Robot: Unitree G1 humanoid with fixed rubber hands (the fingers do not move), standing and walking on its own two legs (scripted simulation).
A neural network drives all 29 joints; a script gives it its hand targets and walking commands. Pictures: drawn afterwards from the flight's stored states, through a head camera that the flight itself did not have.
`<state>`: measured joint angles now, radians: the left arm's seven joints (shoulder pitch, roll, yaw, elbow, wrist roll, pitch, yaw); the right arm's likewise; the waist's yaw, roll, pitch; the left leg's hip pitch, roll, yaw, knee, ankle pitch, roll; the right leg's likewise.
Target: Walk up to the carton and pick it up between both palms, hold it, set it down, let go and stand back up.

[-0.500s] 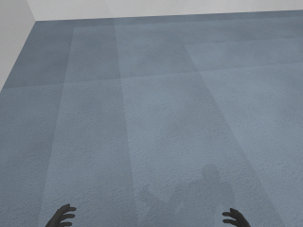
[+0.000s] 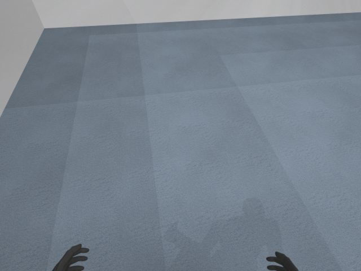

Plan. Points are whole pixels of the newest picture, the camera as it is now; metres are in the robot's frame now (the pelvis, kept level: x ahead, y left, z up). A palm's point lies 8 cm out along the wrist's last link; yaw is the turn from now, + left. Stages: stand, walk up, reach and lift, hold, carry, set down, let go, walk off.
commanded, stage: stand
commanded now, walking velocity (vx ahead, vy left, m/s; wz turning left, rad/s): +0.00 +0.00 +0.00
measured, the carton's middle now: out of the picture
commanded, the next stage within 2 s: walk up in 0.42 s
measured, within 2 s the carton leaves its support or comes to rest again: neither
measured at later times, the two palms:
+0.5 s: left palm out of the picture +0.13 +0.27 -0.08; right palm out of the picture +0.11 -0.25 -0.10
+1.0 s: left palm out of the picture +0.11 +0.27 -0.09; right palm out of the picture +0.00 -0.29 -0.09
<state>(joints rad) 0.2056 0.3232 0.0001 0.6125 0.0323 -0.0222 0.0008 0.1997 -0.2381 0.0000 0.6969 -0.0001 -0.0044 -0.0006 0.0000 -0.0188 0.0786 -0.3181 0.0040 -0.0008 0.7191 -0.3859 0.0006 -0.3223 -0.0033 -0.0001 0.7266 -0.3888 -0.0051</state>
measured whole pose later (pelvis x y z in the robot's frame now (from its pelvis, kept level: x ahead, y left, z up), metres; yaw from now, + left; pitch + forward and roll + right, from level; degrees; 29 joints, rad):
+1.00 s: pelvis -0.06 +0.01 +0.00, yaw -13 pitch -3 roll +0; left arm 0.25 0.40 0.00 0.65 0.05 0.09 -0.08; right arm 0.17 -0.34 -0.01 0.74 0.00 -0.01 0.00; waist 0.00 0.01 0.12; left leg -0.32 0.14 0.18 0.72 -0.33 0.03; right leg -0.47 -0.02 0.06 1.00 -0.39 -0.01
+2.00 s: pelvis -0.25 -0.05 +0.00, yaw -54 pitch +0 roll +5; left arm 0.20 0.41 0.00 0.65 0.06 0.08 -0.14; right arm 0.19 -0.39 -0.02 0.81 0.00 -0.01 -0.04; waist 0.00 -0.02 0.12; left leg -0.31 0.19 0.41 0.70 -0.33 0.00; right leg -0.48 -0.02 0.07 0.81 -0.34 -0.02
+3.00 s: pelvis -0.45 -0.27 +0.01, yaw -80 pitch +0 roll +1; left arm 0.41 0.41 0.01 0.66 0.04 0.03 -0.08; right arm 0.21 -0.44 -0.04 0.84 0.00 -0.03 -0.01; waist 0.00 -0.01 0.08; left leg -0.52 0.07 0.09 0.97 -0.45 0.01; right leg -0.16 0.06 0.08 0.58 -0.41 -0.06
